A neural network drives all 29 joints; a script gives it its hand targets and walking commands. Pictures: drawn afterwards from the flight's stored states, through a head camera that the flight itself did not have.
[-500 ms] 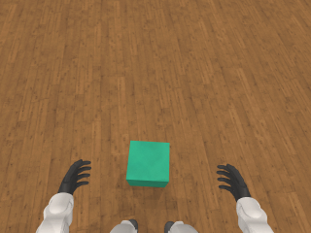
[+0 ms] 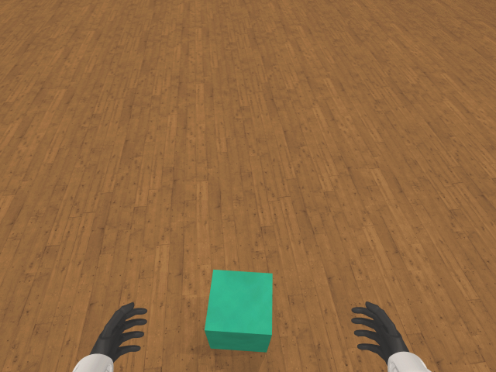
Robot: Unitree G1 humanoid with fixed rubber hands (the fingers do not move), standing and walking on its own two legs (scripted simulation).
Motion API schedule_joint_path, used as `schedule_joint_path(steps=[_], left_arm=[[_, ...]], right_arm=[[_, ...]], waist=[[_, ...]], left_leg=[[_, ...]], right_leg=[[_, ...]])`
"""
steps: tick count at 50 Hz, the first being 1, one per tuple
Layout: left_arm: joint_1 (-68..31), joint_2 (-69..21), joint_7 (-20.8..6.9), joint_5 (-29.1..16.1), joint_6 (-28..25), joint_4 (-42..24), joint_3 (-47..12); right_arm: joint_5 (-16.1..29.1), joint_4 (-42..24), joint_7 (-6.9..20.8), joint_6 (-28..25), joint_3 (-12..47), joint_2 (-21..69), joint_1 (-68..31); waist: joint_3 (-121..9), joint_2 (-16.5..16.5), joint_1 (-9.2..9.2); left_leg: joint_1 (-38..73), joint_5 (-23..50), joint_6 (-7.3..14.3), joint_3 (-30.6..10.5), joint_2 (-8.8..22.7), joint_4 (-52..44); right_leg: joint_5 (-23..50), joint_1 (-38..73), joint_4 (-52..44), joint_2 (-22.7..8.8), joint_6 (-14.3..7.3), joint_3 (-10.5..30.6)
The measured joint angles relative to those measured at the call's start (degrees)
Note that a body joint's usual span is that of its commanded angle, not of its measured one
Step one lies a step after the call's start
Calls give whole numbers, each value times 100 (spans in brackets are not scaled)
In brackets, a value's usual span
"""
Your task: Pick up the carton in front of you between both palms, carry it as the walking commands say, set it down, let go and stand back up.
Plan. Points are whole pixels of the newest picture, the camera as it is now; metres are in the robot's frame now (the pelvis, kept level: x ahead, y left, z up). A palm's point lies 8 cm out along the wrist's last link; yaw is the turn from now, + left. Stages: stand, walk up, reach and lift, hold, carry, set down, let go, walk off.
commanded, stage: let go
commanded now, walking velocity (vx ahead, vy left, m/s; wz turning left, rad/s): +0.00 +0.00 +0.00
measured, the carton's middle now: (240, 312) +0.41 +0.02 -0.65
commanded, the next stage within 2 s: stand in 0.10 s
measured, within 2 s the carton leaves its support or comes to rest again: neither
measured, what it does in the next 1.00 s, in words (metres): stands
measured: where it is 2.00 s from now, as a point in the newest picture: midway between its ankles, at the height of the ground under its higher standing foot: outside the picture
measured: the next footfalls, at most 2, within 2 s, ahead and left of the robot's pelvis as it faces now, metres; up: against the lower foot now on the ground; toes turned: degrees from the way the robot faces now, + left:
none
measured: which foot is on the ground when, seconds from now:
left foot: down 0.00-1.00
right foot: down 0.00-1.00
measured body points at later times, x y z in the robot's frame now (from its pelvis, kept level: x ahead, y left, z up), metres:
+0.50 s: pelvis +0.01 +0.01 +0.00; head +0.02 +0.01 +0.45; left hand +0.15 +0.30 -0.10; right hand +0.15 -0.28 -0.10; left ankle -0.01 +0.12 -0.74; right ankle -0.02 -0.11 -0.74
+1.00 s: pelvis +0.01 +0.01 +0.00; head +0.00 +0.01 +0.45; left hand +0.13 +0.31 -0.11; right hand +0.12 -0.29 -0.10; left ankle -0.01 +0.12 -0.74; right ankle -0.02 -0.11 -0.74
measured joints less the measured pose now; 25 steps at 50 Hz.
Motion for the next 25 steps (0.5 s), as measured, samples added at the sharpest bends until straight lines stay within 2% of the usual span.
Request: schedule_joint_path(steps=[5,10,16,25], left_arm=[[62,10,98,-35,-109,69,-8],[32,299,422,130,-448,793,-35],[41,625,521,142,-651,1296,36],[-14,741,576,109,-770,1726,-32]], right_arm=[[-25,-176,-128,282,55,-35,15],[-98,680,-473,-264,50,-321,-90],[-116,1403,-528,-618,-34,-636,-105],[-127,1950,-565,-801,63,-741,-222]], waist=[[37,-25,-10],[-392,-8,-19],[-570,2,6],[-630,20,-6]], left_leg=[[32,-44,6,41,6,74],[-490,-188,1,36,41,401],[-642,-210,26,60,27,405],[-561,-204,61,84,1,294]], right_leg=[[-37,13,87,5,5,27],[-111,-444,279,44,18,-1],[-128,-597,276,22,38,8],[-123,-516,164,-20,66,16]])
